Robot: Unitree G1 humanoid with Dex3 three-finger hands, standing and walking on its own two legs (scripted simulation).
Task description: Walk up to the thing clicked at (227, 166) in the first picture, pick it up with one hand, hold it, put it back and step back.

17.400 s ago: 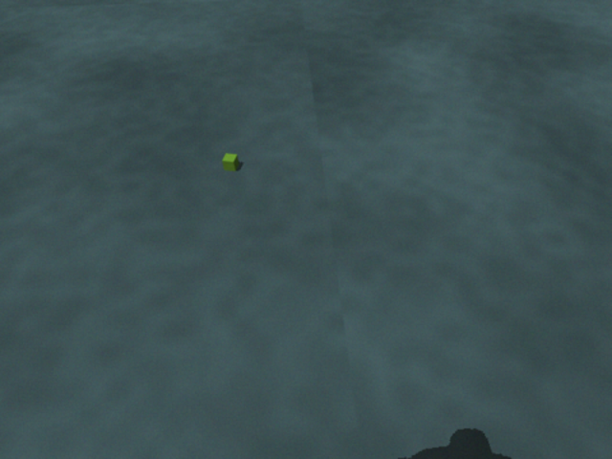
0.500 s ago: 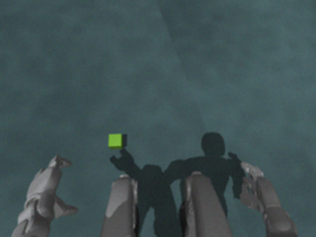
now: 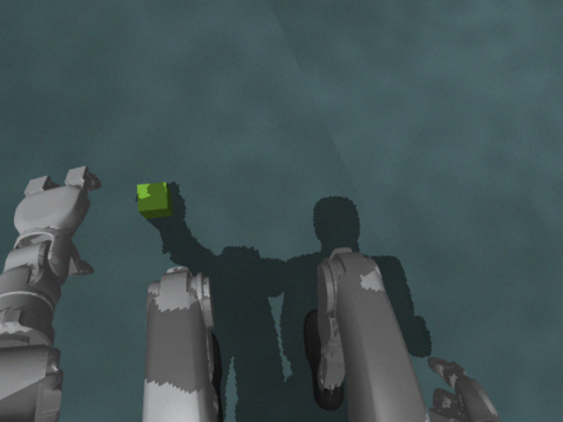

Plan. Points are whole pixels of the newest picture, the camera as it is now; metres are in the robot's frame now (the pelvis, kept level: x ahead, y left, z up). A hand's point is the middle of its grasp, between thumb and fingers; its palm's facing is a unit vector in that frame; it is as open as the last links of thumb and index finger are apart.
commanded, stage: rise first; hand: left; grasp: from above
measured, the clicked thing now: (155, 200) +0.52 +0.22 -0.37
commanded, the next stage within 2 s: none
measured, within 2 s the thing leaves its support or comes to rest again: neither
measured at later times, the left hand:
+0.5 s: hand (101, 214) +0.44 +0.28 -0.21, palm faces -0.47 -0.02 -0.88, open 14.2 cm
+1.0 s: hand (112, 207) +0.46 +0.27 -0.24, palm faces -0.46 -0.03 -0.89, open 14.2 cm
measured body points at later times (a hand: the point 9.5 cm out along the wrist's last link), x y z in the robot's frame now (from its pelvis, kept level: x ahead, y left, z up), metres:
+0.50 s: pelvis +0.01 +0.00 -0.04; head +0.23 +0.05 +0.34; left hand +0.46 +0.28 -0.16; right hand +0.07 -0.27 -0.16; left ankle +0.09 +0.12 -0.37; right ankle +0.11 -0.13 -0.37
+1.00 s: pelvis +0.02 +0.00 -0.06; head +0.26 +0.06 +0.32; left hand +0.48 +0.27 -0.19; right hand +0.07 -0.28 -0.17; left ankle +0.09 +0.12 -0.37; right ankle +0.11 -0.13 -0.37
